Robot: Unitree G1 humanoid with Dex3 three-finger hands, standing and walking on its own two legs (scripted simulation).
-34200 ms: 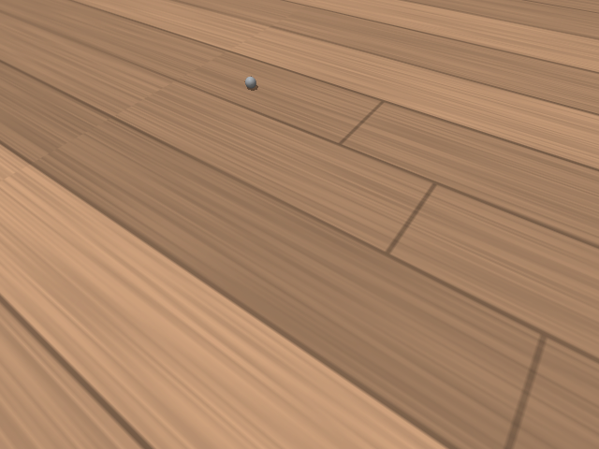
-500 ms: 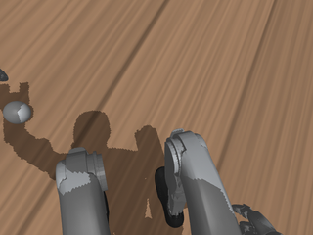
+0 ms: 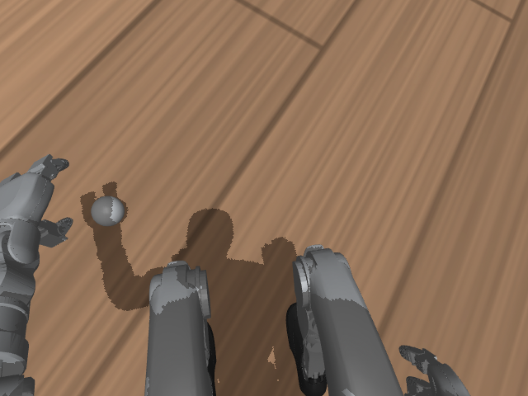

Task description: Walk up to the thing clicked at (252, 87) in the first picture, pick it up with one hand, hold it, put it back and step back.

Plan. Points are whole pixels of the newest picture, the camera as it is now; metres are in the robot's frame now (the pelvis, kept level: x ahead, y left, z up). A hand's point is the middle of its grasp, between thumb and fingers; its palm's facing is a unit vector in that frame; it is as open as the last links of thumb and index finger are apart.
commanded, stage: home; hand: left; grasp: from above
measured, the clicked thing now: (108, 211) +0.48 +0.32 -0.39
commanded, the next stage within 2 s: none
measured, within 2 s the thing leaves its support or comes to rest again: neither
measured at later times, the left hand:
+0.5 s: hand (12, 309) +0.26 +0.23 +0.10, palm faces +0.02 -0.92 -0.38, open 7.4 cm
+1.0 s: hand out of the picture +0.22 +0.19 +0.24, palm faces +0.16 -0.97 -0.20, open 7.4 cm
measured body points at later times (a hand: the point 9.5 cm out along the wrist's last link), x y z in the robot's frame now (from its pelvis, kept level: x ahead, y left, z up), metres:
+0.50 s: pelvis +0.03 +0.00 +0.18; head +0.14 +0.03 +0.62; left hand +0.26 +0.28 +0.12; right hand +0.25 -0.22 +0.10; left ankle +0.08 +0.11 -0.39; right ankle +0.10 -0.13 -0.39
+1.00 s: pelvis +0.08 -0.01 +0.29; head +0.10 +0.00 +0.74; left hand +0.21 +0.24 +0.26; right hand +0.26 -0.24 +0.22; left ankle +0.08 +0.11 -0.39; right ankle +0.10 -0.13 -0.39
